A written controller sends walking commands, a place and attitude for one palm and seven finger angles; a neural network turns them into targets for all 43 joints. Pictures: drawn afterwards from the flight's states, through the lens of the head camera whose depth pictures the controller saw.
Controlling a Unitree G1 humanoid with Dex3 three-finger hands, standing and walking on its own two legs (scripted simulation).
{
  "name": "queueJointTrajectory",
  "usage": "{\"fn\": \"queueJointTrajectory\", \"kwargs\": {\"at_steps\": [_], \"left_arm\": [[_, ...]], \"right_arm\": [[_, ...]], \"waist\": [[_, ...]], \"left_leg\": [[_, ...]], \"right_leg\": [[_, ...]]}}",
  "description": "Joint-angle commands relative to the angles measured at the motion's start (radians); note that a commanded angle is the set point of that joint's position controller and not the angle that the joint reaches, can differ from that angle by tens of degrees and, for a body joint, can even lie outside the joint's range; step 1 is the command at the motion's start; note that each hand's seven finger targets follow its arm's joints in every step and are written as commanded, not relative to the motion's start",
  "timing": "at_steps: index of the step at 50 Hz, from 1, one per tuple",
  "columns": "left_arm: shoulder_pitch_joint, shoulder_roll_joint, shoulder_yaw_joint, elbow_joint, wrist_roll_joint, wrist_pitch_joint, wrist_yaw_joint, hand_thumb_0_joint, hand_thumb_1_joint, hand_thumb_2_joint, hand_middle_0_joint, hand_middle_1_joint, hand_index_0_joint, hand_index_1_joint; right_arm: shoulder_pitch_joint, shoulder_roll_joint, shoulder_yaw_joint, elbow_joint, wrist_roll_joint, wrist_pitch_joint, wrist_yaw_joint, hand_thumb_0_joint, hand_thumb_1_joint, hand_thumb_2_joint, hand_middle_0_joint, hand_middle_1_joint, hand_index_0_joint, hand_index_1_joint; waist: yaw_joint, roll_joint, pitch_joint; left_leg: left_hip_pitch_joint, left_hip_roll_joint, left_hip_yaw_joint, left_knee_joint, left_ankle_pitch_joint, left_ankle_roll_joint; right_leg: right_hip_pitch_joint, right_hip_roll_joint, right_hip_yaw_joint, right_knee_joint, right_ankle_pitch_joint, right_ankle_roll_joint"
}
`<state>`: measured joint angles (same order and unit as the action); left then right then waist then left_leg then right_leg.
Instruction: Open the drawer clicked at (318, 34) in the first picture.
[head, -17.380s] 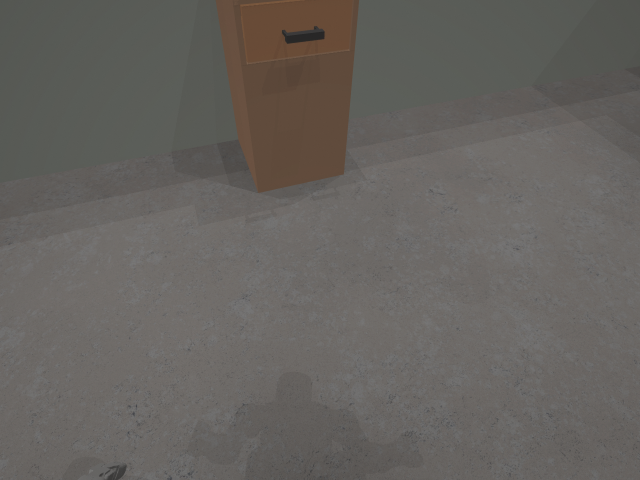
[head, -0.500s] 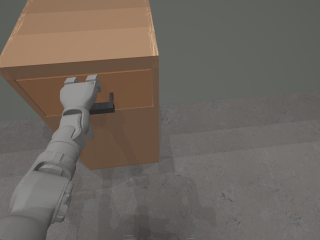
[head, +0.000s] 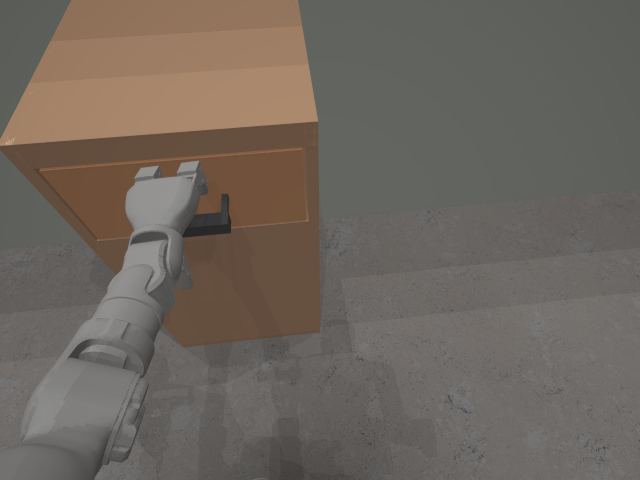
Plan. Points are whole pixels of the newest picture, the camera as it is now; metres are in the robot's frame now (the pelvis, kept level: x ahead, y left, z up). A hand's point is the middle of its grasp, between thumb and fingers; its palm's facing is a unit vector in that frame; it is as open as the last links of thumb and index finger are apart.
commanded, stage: re-aim the fingers above the handle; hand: left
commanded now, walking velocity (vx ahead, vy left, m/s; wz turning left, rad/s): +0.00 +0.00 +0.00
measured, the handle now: (188, 214) +0.52 +0.20 -0.04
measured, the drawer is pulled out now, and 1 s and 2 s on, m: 0.00 0.00 0.00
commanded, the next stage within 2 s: lower the fingers behind the handle in 0.36 s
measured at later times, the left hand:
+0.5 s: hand (179, 225) +0.46 +0.19 +0.01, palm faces -0.05 -0.04 -1.00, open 13.8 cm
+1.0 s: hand (180, 241) +0.46 +0.20 -0.02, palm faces -0.07 -0.04 -1.00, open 13.8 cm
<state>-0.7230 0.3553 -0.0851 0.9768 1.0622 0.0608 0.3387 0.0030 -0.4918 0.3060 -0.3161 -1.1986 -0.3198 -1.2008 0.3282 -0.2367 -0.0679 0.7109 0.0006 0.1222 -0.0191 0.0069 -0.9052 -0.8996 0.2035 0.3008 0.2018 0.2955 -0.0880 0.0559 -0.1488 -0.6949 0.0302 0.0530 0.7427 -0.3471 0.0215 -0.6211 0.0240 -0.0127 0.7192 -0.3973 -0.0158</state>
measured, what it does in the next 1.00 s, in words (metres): stands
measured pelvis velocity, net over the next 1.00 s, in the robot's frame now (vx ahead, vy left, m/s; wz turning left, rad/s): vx -0.01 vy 0.00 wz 0.00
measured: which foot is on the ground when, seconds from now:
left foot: down 0.00-1.00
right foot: down 0.00-1.00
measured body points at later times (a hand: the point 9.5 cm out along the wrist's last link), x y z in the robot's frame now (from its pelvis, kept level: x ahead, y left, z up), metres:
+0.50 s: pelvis +0.00 +0.00 +0.00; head +0.08 -0.02 +0.44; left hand +0.46 +0.19 +0.07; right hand +0.03 -0.27 -0.14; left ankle +0.00 +0.11 -0.71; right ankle -0.04 -0.11 -0.71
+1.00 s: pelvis -0.01 +0.00 -0.01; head +0.09 +0.00 +0.43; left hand +0.45 +0.20 +0.04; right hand +0.02 -0.27 -0.15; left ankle +0.00 +0.11 -0.71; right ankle -0.04 -0.11 -0.71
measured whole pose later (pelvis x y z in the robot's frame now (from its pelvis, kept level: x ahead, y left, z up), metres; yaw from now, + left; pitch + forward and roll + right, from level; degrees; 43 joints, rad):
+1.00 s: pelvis -0.01 +0.00 -0.01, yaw +0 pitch +21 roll -1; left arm -0.74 0.37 -0.05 1.05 1.09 0.05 0.40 0.00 -0.49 0.31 -0.32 -1.20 -0.32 -1.20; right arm 0.33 -0.23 -0.07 0.73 -0.01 0.10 -0.01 0.01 -0.91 -0.90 0.20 0.30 0.20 0.30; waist -0.11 0.05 -0.16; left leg -0.82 0.04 0.04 0.84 -0.38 0.02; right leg -0.74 0.03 -0.02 0.81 -0.43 -0.02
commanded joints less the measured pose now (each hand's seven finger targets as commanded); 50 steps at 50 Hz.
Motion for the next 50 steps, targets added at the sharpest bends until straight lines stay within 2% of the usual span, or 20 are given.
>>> {"fn": "queueJointTrajectory", "kwargs": {"at_steps": [1,2,3,7,9,12,22,23,25,27,29,30,31,35,36,40,43,46,47,50], "left_arm": [[-0.427,0.255,0.089,-0.184,0.012,-0.009,0.056,0.0,-0.5,0.3,-0.3,-1.2,-0.3,-1.2],[-0.434,0.227,0.059,-0.176,0.016,-0.004,0.058,0.0,-0.5,0.3,-0.3,-1.2,-0.3,-1.2],[-0.444,0.222,0.056,-0.162,0.017,0.002,0.062,0.0,-0.5,0.3,-0.3,-1.2,-0.3,-1.2],[-0.486,0.214,0.049,-0.198,0.01,-0.004,0.057,0.0,-0.5,0.3,-0.3,-1.2,-0.3,-1.2],[-0.489,0.172,0.015,-0.207,0.002,-0.006,0.049,0.0,-0.5,0.3,-0.3,-1.2,-0.3,-1.2],[-0.453,0.197,0.04,-0.157,0.004,0.0,0.043,0.0,-0.5,0.3,-0.3,-1.2,-0.3,-1.2],[-0.444,0.26,0.084,-0.161,0.016,0.006,0.055,0.0,-0.5,0.3,-0.3,-1.2,-0.3,-1.2],[-0.456,0.225,0.056,-0.168,0.015,0.005,0.053,0.0,-0.5,0.3,-0.3,-1.2,-0.3,-1.2],[-0.42,0.209,0.049,-0.129,0.012,0.009,0.051,0.0,-0.5,0.3,-0.3,-1.2,-0.3,-1.2],[-0.446,0.196,0.04,-0.151,0.008,-0.007,0.05,0.0,-0.5,0.3,-0.3,-1.2,-0.3,-1.2],[-0.434,0.215,0.057,-0.15,0.013,-0.016,0.051,0.0,-0.5,0.3,-0.3,-1.2,-0.3,-1.2],[-0.432,0.188,0.037,-0.148,0.012,-0.019,0.052,0.0,-0.5,0.3,-0.3,-1.2,-0.3,-1.2],[-0.446,0.195,0.048,-0.142,0.014,-0.026,0.055,0.0,-0.5,0.3,-0.3,-1.2,-0.3,-1.2],[-0.436,0.234,0.089,-0.162,0.026,-0.038,0.087,0.0,-0.5,0.3,-0.3,-1.2,-0.3,-1.2],[-0.453,0.249,0.098,-0.16,0.032,-0.037,0.094,0.0,-0.5,0.3,-0.3,-1.2,-0.3,-1.2],[-0.427,0.237,0.095,-0.13,0.037,-0.011,0.118,0.0,-0.5,0.3,-0.3,-1.2,-0.3,-1.2],[-0.446,0.211,0.07,-0.113,0.036,0.002,0.117,0.0,-0.5,0.3,-0.3,-1.2,-0.3,-1.2],[-0.477,0.205,0.062,-0.131,0.027,-0.006,0.105,0.0,-0.5,0.3,-0.3,-1.2,-0.3,-1.2],[-0.446,0.226,0.082,-0.121,0.029,-0.01,0.103,0.0,-0.5,0.3,-0.3,-1.2,-0.3,-1.2],[-0.418,0.218,0.077,-0.097,0.03,-0.023,0.1,0.0,-0.5,0.3,-0.3,-1.2,-0.3,-1.2]], "right_arm": [[0.087,-0.152,-0.048,-0.066,-0.001,-0.024,-0.013,0.0,-0.9,-0.9,0.2,0.3,0.2,0.3],[0.088,-0.15,-0.047,-0.068,0.001,-0.026,-0.012,0.0,-0.9,-0.9,0.2,0.3,0.2,0.3],[0.088,-0.15,-0.047,-0.064,0.003,-0.026,-0.012,0.0,-0.9,-0.9,0.2,0.3,0.2,0.3],[0.097,-0.149,-0.054,-0.063,-0.002,-0.032,-0.012,0.0,-0.9,-0.9,0.2,0.3,0.2,0.3],[0.096,-0.147,-0.053,-0.063,-0.003,-0.032,-0.01,0.0,-0.9,-0.9,0.2,0.3,0.2,0.3],[0.1,-0.152,-0.051,-0.059,-0.002,-0.028,-0.01,0.0,-0.9,-0.9,0.2,0.3,0.2,0.3],[0.094,-0.152,-0.046,-0.07,0.0,-0.024,-0.012,0.0,-0.9,-0.9,0.2,0.3,0.2,0.3],[0.095,-0.151,-0.048,-0.068,-0.001,-0.025,-0.011,0.0,-0.9,-0.9,0.2,0.3,0.2,0.3],[0.099,-0.151,-0.049,-0.065,0.002,-0.029,-0.011,0.0,-0.9,-0.9,0.2,0.3,0.2,0.3],[0.107,-0.151,-0.052,-0.062,-0.002,-0.032,-0.01,0.0,-0.9,-0.9,0.2,0.3,0.2,0.3],[0.11,-0.153,-0.052,-0.057,-0.004,-0.033,-0.011,0.0,-0.9,-0.9,0.2,0.3,0.2,0.3],[0.112,-0.15,-0.052,-0.058,-0.004,-0.034,-0.01,0.0,-0.9,-0.9,0.2,0.3,0.2,0.3],[0.114,-0.151,-0.055,-0.05,-0.005,-0.034,-0.009,0.0,-0.9,-0.9,0.2,0.3,0.2,0.3],[0.123,-0.148,-0.058,-0.047,-0.012,-0.038,-0.006,0.0,-0.9,-0.9,0.2,0.3,0.2,0.3],[0.119,-0.149,-0.058,-0.042,-0.015,-0.037,-0.007,0.0,-0.9,-0.9,0.2,0.3,0.2,0.3],[0.119,-0.149,-0.058,-0.042,-0.015,-0.038,-0.001,0.0,-0.9,-0.9,0.2,0.3,0.2,0.3],[0.123,-0.15,-0.058,-0.041,-0.014,-0.041,0.001,0.0,-0.9,-0.9,0.2,0.3,0.2,0.3],[0.129,-0.149,-0.058,-0.038,-0.017,-0.043,-0.002,0.0,-0.9,-0.9,0.2,0.3,0.2,0.3],[0.133,-0.15,-0.06,-0.037,-0.017,-0.045,-0.003,0.0,-0.9,-0.9,0.2,0.3,0.2,0.3],[0.132,-0.151,-0.057,-0.035,-0.018,-0.045,-0.005,0.0,-0.9,-0.9,0.2,0.3,0.2,0.3]], "waist": [[-0.006,-0.039,-0.366],[-0.015,-0.016,-0.362],[-0.023,-0.035,-0.341],[-0.029,-0.008,-0.416],[-0.033,0.001,-0.418],[-0.029,-0.031,-0.392],[-0.014,-0.026,-0.393],[-0.023,-0.029,-0.387],[-0.025,-0.041,-0.363],[-0.027,-0.033,-0.395],[-0.023,-0.025,-0.389],[-0.027,-0.029,-0.389],[-0.034,-0.045,-0.377],[-0.015,0.002,-0.432],[-0.022,-0.011,-0.43],[-0.019,-0.002,-0.429],[-0.034,-0.004,-0.418],[-0.043,-0.005,-0.443],[-0.034,0.003,-0.457],[-0.037,-0.02,-0.418]], "left_leg": [[0.286,-0.047,-0.011,-0.02,0.393,0.029],[0.288,-0.049,-0.011,-0.02,0.387,0.028],[0.286,-0.046,-0.013,-0.02,0.373,0.028],[0.337,-0.046,-0.017,-0.004,0.418,0.029],[0.343,-0.047,-0.018,-0.001,0.428,0.027],[0.314,-0.047,-0.019,-0.002,0.419,0.028],[0.272,-0.05,-0.007,-0.007,0.405,0.028],[0.282,-0.049,-0.008,-0.008,0.405,0.029],[0.27,-0.048,-0.009,-0.009,0.386,0.028],[0.286,-0.048,-0.01,-0.004,0.396,0.03],[0.279,-0.045,-0.012,0.003,0.4,0.027],[0.275,-0.048,-0.012,0.007,0.397,0.028],[0.269,-0.044,-0.016,0.012,0.404,0.029],[0.27,-0.045,-0.015,0.034,0.419,0.026],[0.259,-0.044,-0.017,0.042,0.428,0.026],[0.235,-0.044,-0.013,0.051,0.407,0.023],[0.239,-0.041,-0.019,0.056,0.395,0.024],[0.245,-0.039,-0.022,0.066,0.408,0.025],[0.247,-0.039,-0.022,0.072,0.417,0.025],[0.214,-0.038,-0.023,0.08,0.388,0.025]], "right_leg": [[0.131,0.033,-0.001,-0.068,0.449,-0.015],[0.114,0.034,-0.003,-0.064,0.439,-0.015],[0.095,0.035,-0.007,-0.067,0.422,-0.014],[0.105,0.036,-0.002,-0.059,0.453,-0.013],[0.097,0.037,-0.006,-0.056,0.463,-0.012],[0.101,0.037,-0.007,-0.056,0.463,-0.012],[0.14,0.033,-0.001,-0.052,0.486,-0.011],[0.125,0.035,-0.003,-0.055,0.48,-0.011],[0.109,0.036,-0.004,-0.06,0.455,-0.01],[0.11,0.036,0.0,-0.056,0.459,-0.01],[0.095,0.036,-0.002,-0.046,0.457,-0.012],[0.09,0.037,-0.002,-0.046,0.456,-0.012],[0.084,0.035,-0.003,-0.045,0.46,-0.013],[0.073,0.038,-0.002,-0.017,0.465,-0.016],[0.071,0.037,-0.003,-0.01,0.476,-0.016],[0.054,0.04,-0.004,-0.002,0.458,-0.014],[0.022,0.043,-0.008,0.001,0.432,-0.014],[0.027,0.041,-0.007,0.008,0.449,-0.014],[0.026,0.042,-0.005,0.015,0.453,-0.014],[0.002,0.043,-0.008,0.018,0.429,-0.013]]}}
